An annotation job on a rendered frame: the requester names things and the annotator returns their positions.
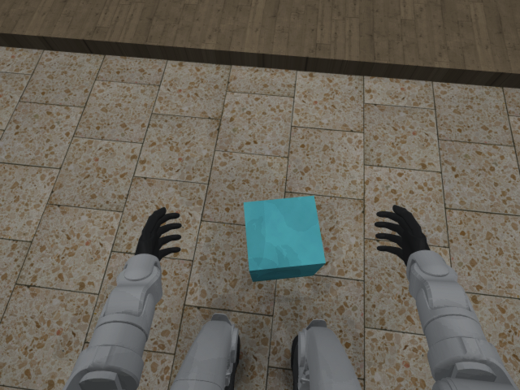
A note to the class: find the robot right forearm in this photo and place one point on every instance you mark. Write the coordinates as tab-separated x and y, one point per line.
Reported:
457	346

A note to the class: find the carton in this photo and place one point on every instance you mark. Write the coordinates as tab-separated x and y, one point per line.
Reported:
283	238

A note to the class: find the right robot hand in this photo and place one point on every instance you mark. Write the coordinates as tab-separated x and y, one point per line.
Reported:
411	238

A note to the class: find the left robot hand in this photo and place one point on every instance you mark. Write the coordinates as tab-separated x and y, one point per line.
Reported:
150	241

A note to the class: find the robot left forearm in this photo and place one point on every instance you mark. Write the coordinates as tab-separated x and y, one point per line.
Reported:
113	359

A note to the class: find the robot right thigh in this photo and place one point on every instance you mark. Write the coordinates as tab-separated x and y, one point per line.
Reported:
321	352

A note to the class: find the right robot shin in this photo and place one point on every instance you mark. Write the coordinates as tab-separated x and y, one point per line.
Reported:
304	376

